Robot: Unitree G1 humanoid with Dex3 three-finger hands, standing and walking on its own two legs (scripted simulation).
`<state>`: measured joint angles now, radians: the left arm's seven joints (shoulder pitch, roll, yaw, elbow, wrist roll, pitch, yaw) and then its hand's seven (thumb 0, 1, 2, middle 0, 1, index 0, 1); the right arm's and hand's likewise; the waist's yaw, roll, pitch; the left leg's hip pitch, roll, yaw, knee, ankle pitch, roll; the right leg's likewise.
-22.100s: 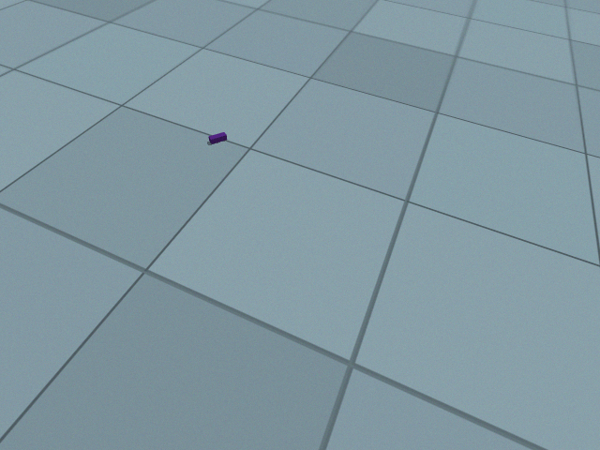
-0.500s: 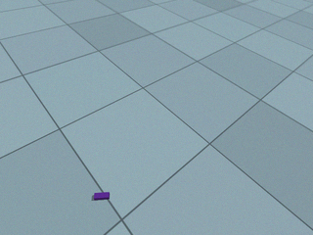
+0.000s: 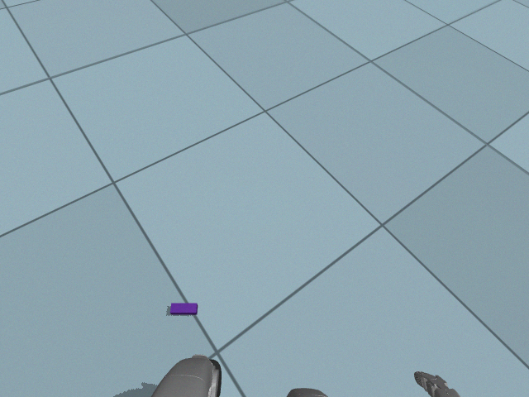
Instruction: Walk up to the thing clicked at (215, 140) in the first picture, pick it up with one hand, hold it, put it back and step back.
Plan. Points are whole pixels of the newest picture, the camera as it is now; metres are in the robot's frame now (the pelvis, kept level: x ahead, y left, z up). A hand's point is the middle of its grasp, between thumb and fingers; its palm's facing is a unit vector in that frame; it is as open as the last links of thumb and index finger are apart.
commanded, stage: walk up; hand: left
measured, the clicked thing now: (184, 308) +0.39 +0.23 -0.74
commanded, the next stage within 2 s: none
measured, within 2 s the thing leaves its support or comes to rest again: neither
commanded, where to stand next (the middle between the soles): +0.01 -0.01 m, yaw +0 degrees
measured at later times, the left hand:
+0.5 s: hand out of the picture -0.01 +0.23 -0.12, palm faces -0.05 -0.89 -0.45, open 7.3 cm
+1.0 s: hand out of the picture -0.01 +0.28 -0.14, palm faces +0.02 -0.94 -0.34, open 7.3 cm
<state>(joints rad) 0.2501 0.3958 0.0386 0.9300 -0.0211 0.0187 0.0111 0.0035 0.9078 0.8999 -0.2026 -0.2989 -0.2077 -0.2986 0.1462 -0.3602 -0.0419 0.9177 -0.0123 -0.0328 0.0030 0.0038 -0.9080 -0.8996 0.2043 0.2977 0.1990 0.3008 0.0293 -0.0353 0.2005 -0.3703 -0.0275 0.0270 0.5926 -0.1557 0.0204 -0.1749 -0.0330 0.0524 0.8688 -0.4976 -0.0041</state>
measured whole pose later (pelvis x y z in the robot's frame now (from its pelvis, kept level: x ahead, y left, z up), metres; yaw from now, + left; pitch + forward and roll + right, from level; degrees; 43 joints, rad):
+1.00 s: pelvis -0.05 +0.00 +0.02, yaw +2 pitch -5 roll +1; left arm 0.31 0.44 0.06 0.91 0.01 0.01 -0.04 0.00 0.91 0.90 -0.20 -0.30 -0.21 -0.30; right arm 0.33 -0.39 -0.03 0.89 -0.02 -0.06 0.01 0.00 -0.90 -0.90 0.21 0.30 0.20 0.30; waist -0.01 -0.08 0.06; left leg -0.13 -0.02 0.03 0.51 -0.30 0.03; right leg -0.47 -0.03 0.09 0.89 -0.33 -0.01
